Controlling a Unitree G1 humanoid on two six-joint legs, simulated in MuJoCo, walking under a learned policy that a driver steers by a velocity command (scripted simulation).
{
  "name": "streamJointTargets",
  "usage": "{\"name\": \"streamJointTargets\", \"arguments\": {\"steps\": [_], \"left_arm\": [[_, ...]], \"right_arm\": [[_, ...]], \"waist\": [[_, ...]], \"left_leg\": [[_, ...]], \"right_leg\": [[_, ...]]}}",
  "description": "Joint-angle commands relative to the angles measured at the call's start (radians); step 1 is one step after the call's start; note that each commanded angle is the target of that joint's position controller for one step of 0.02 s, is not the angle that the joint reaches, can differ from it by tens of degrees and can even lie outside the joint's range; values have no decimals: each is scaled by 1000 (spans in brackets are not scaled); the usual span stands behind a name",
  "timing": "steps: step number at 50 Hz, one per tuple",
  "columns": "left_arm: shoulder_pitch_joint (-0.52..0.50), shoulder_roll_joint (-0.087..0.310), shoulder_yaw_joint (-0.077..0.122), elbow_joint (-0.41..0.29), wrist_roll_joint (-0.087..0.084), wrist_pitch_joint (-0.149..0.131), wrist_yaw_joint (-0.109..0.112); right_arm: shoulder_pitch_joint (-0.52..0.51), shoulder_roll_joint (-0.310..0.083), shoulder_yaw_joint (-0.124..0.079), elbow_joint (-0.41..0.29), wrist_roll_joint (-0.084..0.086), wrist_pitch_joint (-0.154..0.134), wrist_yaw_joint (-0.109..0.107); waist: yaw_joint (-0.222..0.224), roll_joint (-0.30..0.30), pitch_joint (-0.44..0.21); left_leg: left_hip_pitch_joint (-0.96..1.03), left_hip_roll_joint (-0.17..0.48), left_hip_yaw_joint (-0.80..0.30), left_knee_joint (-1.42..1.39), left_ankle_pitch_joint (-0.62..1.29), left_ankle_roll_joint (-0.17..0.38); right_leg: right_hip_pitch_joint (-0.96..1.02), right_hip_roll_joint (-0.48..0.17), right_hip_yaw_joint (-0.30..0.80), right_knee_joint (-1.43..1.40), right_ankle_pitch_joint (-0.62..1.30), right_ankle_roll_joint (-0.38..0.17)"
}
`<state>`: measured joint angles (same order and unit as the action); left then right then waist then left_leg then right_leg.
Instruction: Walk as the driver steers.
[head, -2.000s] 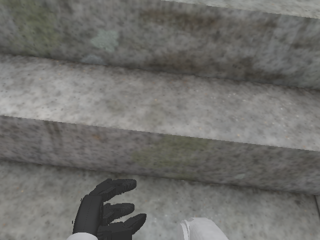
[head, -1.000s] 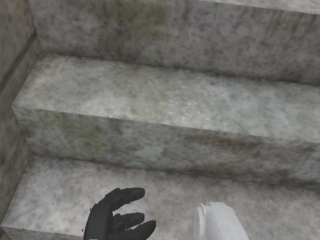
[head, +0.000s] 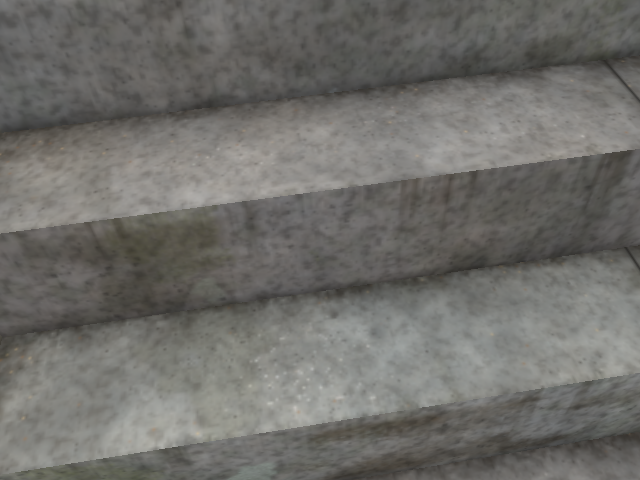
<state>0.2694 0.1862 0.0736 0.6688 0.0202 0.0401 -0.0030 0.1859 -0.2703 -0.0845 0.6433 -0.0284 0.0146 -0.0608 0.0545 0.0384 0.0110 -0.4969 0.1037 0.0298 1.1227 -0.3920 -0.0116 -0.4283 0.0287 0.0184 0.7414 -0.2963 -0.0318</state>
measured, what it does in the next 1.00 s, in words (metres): climbs: left foot, then right foot 0.22 m higher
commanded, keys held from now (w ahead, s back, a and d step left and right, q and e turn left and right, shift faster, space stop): e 0.14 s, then no key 0.08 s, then w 0.46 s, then w+q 0.32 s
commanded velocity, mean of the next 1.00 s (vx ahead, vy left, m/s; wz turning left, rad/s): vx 0.28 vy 0.00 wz -0.13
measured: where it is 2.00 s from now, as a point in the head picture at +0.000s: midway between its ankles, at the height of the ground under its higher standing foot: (522, 329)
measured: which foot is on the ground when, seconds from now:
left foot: up 0.00-0.30, down 0.32-0.92, up 0.94-1.00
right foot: down 0.00-0.32, up 0.34-0.88, down 0.90-1.00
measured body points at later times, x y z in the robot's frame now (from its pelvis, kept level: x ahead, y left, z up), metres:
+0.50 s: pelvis +0.03 +0.01 +0.02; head +0.03 +0.05 +0.46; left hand +0.18 +0.21 -0.12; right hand +0.06 -0.24 -0.10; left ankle +0.02 +0.11 -0.71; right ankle -0.01 -0.11 -0.55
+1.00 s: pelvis +0.25 -0.18 +0.10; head +0.31 -0.21 +0.54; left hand +0.51 +0.00 +0.03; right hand +0.27 -0.45 -0.05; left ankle +0.08 +0.06 -0.46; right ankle +0.35 -0.31 -0.49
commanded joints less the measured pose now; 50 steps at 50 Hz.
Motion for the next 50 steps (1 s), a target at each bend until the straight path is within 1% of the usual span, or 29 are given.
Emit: {"name": "streamJointTargets", "arguments": {"steps": [1,2,6,9,12,14,15,16,17,18,19,22,26,30,35,36,37,38,39,41,42,43,44,45,46,47,48,49,50], "left_arm": [[-154,187,42,-108,26,-27,12],[-125,207,50,-75,26,-23,34],[-69,138,34,-46,21,-29,80],[-49,200,52,-47,17,-20,93],[-44,188,57,-58,36,18,93],[-98,155,45,-55,27,10,64],[-78,101,35,-33,6,16,43],[-107,45,28,-40,11,-2,10],[-124,-24,5,-47,35,-8,-8],[-18,33,19,-39,83,-4,-7],[-18,75,29,-24,86,8,8],[-102,51,-6,-43,64,12,-8],[-183,18,-19,-46,56,-11,-31],[-70,9,-13,-5,30,9,-31],[-375,-2,-8,-188,25,-9,-17],[-481,6,-7,-242,27,-27,-9],[-551,-23,-24,-265,48,-45,-4],[-581,-68,-53,-300,38,-59,-7],[-630,-74,-65,-336,45,-64,-12],[-700,-49,-85,-426,28,-61,-17],[-533,-62,-92,-359,6,-35,-36],[-453,-114,-97,-347,-23,-13,-13],[-91,-12,-32,-249,-20,3,15],[197,83,30,-219,-15,30,54],[325,220,77,-137,0,34,76],[317,364,102,-82,52,5,79],[165,329,82,-95,9,-13,60],[17,270,65,-64,-12,-18,44],[-134,182,39,-27,-31,-29,48]], "right_arm": [[-82,21,18,-125,8,-28,-2],[-106,27,35,-167,-8,-26,10],[-112,-6,42,-188,-31,0,49],[-98,0,51,-196,-1,8,53],[-34,24,59,-133,32,19,20],[145,42,47,-43,52,26,0],[107,84,63,-20,40,19,-3],[120,60,58,0,3,2,-10],[122,-12,47,2,0,-22,-9],[53,-85,15,-49,3,-35,-9],[-62,-35,23,-45,14,-43,-5],[39,-15,19,50,16,-71,-15],[193,-35,3,146,16,-122,-9],[215,9,2,184,29,-158,2],[328,-31,-11,223,15,-198,7],[394,-46,-19,252,-4,-203,0],[467,-57,-28,287,-20,-212,-4],[500,-71,-32,300,-39,-194,-11],[480,-62,-24,306,-37,-185,-22],[354,-29,-8,308,21,-175,-12],[197,-12,3,274,65,-150,-1],[191,-43,-5,252,118,-159,17],[216,-157,-7,257,126,-206,56],[141,-327,-67,247,154,-263,95],[57,-319,-84,228,172,-278,123],[43,-109,-55,124,134,-277,153],[149,13,-40,145,47,-258,139],[120,102,-22,80,21,-229,117],[77,118,-23,41,-1,-205,113]], "waist": [[-28,-237,-28],[-43,-138,19],[-5,-142,-29],[-20,-160,-102],[-18,-232,-140],[-80,-280,-202],[-70,-150,-153],[-91,57,-144],[-94,159,-120],[-46,216,-136],[8,131,-33],[-13,26,33],[-49,20,63],[-21,50,45],[-104,165,152],[-152,86,194],[-185,91,160],[-206,108,140],[-180,75,161],[-146,50,238],[-61,-6,166],[-63,70,12],[101,175,-332],[311,222,-519],[361,86,-569],[281,-497,-554],[162,-520,-605],[41,-436,-511],[-57,-323,-388]], "left_leg": [[-195,-76,-82,686,61,-16],[-255,-76,-102,649,157,-12],[-340,-70,-143,526,195,-15],[-328,-74,-95,240,-8,-23],[68,-121,-48,-297,-251,41],[325,-130,50,-430,-19,100],[366,-148,36,-612,109,116],[519,-50,-144,-702,112,157],[537,112,-434,-810,3,200],[350,255,-748,-914,-345,331],[247,236,-729,-911,-505,360],[264,108,-457,-838,-335,318],[471,119,-426,-906,-242,318],[364,96,-274,-905,-103,280],[636,248,-399,-1026,-13,320],[752,299,-432,-1050,-25,323],[899,346,-451,-1007,64,319],[1003,348,-410,-985,121,301],[982,340,-373,-1015,119,268],[573,229,-207,-1270,211,234],[250,120,-30,-1372,377,250],[81,124,-38,-1353,836,262],[95,155,-38,-1086,1806,251],[191,198,-103,-788,2041,168],[166,90,-162,-422,1703,102],[-85,-194,-252,130,690,67],[-82,-300,-491,746,376,50],[-218,-253,-469,937,433,37],[-296,-199,-303,992,569,51]], "right_leg": [[-42,-253,485,-465,-63,-242],[-44,-196,444,-389,-156,-232],[153,-147,462,-301,-22,-204],[287,-173,448,-304,179,-195],[121,-143,334,-344,261,-156],[11,-152,350,-317,194,-184],[-62,-71,269,-231,-6,-144],[-261,38,138,59,-165,-79],[-476,123,92,408,-163,-30],[-468,55,111,643,-139,-1],[-513,26,127,841,-41,25],[-600,13,115,918,29,42],[-759,-50,49,891,53,8],[-652,-101,-8,942,130,-13],[-1090,-158,46,1297,-150,-63],[-1267,-174,81,1373,-273,-63],[-1460,-174,126,1557,-400,-89],[-1604,-179,136,1625,-516,-108],[-1630,-198,131,1559,-553,-110],[-1202,-219,-18,1146,-472,-94],[-669,-183,-187,798,-269,-101],[-186,-117,-185,676,-234,-152],[367,51,-221,787,-203,-121],[550,17,-81,634,-80,-111],[561,-20,200,276,-205,-88],[547,-353,761,-240,-163,-97],[394,-407,898,-352,-226,-57],[308,-385,771,-322,-475,-40],[189,-374,689,-243,-629,-58]]}}
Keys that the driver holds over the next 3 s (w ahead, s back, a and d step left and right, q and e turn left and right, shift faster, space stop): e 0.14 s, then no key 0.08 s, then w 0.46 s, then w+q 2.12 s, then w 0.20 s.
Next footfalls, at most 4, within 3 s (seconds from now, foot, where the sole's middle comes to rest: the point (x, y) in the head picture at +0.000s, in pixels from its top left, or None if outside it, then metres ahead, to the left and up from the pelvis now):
0.32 left None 0.05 0.11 -0.75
0.90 right None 0.38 -0.34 -0.53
1.56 left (439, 334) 0.57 -0.10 -0.31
2.14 right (619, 138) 0.76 -0.35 -0.08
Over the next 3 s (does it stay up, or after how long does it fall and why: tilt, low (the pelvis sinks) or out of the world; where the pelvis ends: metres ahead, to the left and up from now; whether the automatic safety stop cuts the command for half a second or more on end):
stays up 0.55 -0.18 0.46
